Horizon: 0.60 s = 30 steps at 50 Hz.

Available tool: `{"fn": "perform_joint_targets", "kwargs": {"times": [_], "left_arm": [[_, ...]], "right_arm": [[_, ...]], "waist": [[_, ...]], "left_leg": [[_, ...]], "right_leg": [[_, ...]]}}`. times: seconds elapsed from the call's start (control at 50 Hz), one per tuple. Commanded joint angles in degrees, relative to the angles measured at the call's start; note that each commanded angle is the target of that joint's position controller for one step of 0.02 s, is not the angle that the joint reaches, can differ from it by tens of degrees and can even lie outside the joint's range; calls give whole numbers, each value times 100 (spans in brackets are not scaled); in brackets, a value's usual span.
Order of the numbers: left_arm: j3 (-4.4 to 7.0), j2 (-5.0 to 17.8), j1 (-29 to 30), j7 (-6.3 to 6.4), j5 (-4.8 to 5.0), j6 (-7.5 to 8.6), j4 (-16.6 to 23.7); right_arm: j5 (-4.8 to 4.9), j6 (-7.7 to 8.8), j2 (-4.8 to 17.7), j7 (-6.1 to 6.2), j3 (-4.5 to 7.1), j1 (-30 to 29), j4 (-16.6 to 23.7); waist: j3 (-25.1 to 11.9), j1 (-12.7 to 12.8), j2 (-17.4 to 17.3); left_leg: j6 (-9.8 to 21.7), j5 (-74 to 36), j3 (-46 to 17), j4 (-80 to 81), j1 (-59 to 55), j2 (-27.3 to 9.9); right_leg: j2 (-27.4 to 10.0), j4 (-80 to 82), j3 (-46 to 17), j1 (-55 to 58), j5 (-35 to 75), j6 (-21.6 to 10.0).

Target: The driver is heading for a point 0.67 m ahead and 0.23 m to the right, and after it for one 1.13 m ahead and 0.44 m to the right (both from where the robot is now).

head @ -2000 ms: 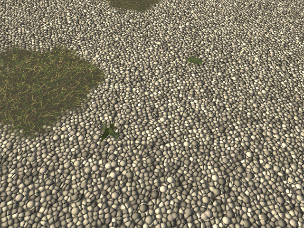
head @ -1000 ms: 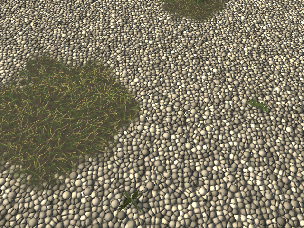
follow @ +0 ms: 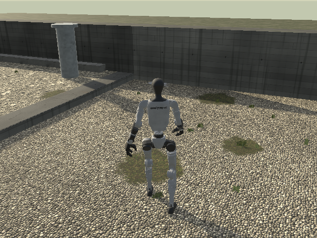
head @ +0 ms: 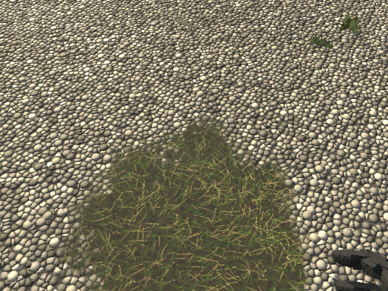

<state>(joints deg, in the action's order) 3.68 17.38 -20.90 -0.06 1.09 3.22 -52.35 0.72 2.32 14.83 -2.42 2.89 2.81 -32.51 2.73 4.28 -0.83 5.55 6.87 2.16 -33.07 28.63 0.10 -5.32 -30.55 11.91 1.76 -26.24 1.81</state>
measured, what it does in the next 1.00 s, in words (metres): walks ahead, turning right: right foot, then left foot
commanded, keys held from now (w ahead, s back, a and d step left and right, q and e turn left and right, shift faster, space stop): w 0.06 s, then w+e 0.94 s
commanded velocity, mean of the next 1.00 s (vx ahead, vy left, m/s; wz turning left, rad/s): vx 0.50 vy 0.00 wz -0.36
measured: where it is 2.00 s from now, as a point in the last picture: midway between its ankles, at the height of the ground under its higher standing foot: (327, 160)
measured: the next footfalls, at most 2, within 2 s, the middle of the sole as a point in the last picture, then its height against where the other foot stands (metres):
right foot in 0.52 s outside the picture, level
left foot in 1.00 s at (232, 202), level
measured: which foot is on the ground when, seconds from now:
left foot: down 0.00-0.54, up 0.56-0.98, down 1.00-1.00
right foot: down 0.00-0.00, up 0.02-0.50, down 0.52-1.00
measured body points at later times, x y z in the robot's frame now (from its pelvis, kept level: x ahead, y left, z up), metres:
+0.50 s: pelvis +0.28 -0.03 +0.00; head +0.31 -0.04 +0.45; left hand +0.50 +0.18 -0.10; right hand +0.27 -0.32 -0.12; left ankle +0.11 +0.10 -0.72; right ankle +0.40 -0.16 -0.71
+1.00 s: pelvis +0.57 -0.09 +0.01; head +0.59 -0.11 +0.46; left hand +0.74 +0.16 -0.10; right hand +0.67 -0.41 -0.06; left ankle +0.73 -0.04 -0.72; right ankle +0.40 -0.15 -0.72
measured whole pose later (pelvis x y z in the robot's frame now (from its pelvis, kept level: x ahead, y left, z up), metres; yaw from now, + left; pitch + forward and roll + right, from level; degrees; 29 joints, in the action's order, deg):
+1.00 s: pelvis +0.57 -0.09 +0.01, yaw -28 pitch +3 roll +0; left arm 4.5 17.2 -21.5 0.8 1.3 1.6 -42.2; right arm 0.1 7.0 16.0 -1.1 2.6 3.0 -38.1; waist -0.2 4.4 -1.4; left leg -0.4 2.1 -3.7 -26.1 26.6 0.5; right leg 6.1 -29.2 -13.2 -5.1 -25.6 -3.0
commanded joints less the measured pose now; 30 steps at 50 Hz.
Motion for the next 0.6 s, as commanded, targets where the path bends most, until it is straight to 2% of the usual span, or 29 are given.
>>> {"fn": "perform_joint_targets", "kwargs": {"times": [0.02, 0.04, 0.06, 0.08, 0.1, 0.14, 0.18, 0.24, 0.3, 0.36, 0.4, 0.44, 0.48, 0.5, 0.52, 0.54, 0.56, 0.58, 0.6], "left_arm": [[-98, 391, -241, -73, -85, 302, 534], [63, 877, 357, -125, 157, 370, 675], [30, 794, 747, -125, 210, 395, 826], [24, 706, 791, -92, 123, 364, 771], [58, 707, 669, -76, 47, 284, 690], [34, 479, 307, -79, 38, 111, 535], [30, 379, 389, -40, 42, 2, 553], [38, 318, 826, -31, 26, -2, 692], [-5, 198, 1258, -126, 7, 56, 821], [-65, 99, 1743, -224, 0, 68, 1047], [-71, 117, 1960, -297, -5, 68, 1220], [-49, 178, 2031, -374, -6, 67, 1383], [52, 370, 1666, -401, -5, 35, 1425], [169, 573, 1051, -386, 1, 18, 1316], [352, 909, 155, -314, 12, 3, 1119], [558, 1594, -518, -189, 13, -43, 1055], [489, 1602, -331, -204, 60, 9, 1187], [365, 1176, -376, -216, 12, 38, 1215], [303, 940, -146, -202, 4, 63, 1224]], "right_arm": [[-10, 11, 1625, 146, 540, 2376, -139], [-50, 57, 1250, 92, 406, 2156, -167], [-36, 89, 1079, 84, 346, 1818, -197], [-33, 119, 862, 73, 275, 1440, -226], [-63, 164, 658, 68, 217, 1178, -212], [-105, 269, 641, 74, 228, 1003, -287], [-146, 376, 718, 96, 257, 1009, -432], [-195, 416, 723, 179, 267, 1182, -642], [-162, 415, 814, 232, 280, 1195, -749], [-105, 368, 906, 274, 321, 1456, -952], [-51, 287, 952, 293, 352, 1585, -1069], [-4, 185, 1044, 331, 390, 1569, -1124], [3, 86, 1224, 398, 436, 1431, -1088], [4, 28, 1263, 431, 436, 1357, -1066], [11, 15, 1189, 465, 387, 1343, -1034], [-126, 114, 759, 448, 235, 1751, -813], [-162, 322, 364, 347, 58, 1842, -708], [59, 508, 819, 233, 161, 1257, -605], [171, 596, 858, 198, 145, 894, -482]], "waist": [[-2829, -1020, -1094], [-2164, -1154, -556], [-1360, -1003, -491], [-885, -756, -200], [-672, -550, -275], [-575, -310, -372], [-357, -259, -302], [-115, -398, -231], [24, -559, -216], [225, -784, -131], [281, -853, -122], [238, -790, -207], [-163, -518, -435], [-543, -160, -449], [-1039, 306, -261], [-1746, 285, 868], [-2487, -17, 1437], [-2295, 322, 893], [-1533, 243, 597]], "left_leg": [[1772, 51, -4647, 1166, -5496, -2326], [1449, 142, -3876, 1342, -4945, -2115], [1217, -138, -2957, 1411, -4044, -1834], [1031, -537, -2277, 1561, -3205, -1590], [911, -785, -1818, 1769, -2598, -1393], [922, -831, -1415, 2206, -1965, -1318], [915, -988, -985, 2468, -1759, -1320], [741, -1051, -416, 2586, -1957, -1238], [535, -1001, 84, 2668, -2094, -1167], [473, -1070, 299, 2633, -2575, -1359], [416, -1325, 385, 2415, -3086, -1510], [311, -2127, 478, 2032, -3476, -1631], [144, -4132, 663, 1184, -3610, -1601], [17, -4829, 796, 281, -3471, -1478], [-202, -4464, 940, -1030, -2796, -1217], [-565, -1843, 964, -3204, -687, -655], [-761, 2615, -200, -4699, 972, 450], [-580, 2423, -946, -4912, 1620, 83], [-451, 1982, -828, -4587, 1793, -166]], "right_leg": [[523, -4534, -1187, -3984, -787, -203], [206, -4816, -1610, -4497, -498, -269], [-18, -4544, -1487, -4599, -56, -327], [-239, -4100, -1453, -4398, 344, -303], [-391, -3781, -1507, -4021, 638, -268], [-432, -3635, -1509, -3535, 1035, -155], [-399, -3378, -1611, -3710, 1439, -53], [-270, -2533, -1829, -4148, 2360, 4], [-114, -1458, -1604, -4005, 3265, -61], [-51, -841, -1406, -4128, 3352, -184], [-9, -601, -1302, -4338, 2985, -312], [102, -477, -1103, -4334, 2382, -476], [479, -511, -716, -3596, 1753, -702], [742, -428, -563, -2748, 1659, -856], [900, -130, -707, -1304, 2004, -1089], [-425, -104, -2947, 854, 1978, -1840], [-1381, 952, -5863, 2055, 1253, -2675], [-1297, 1265, -5542, 2012, 883, -2385], [-1099, 1281, -4708, 1283, 1055, -2145]]}}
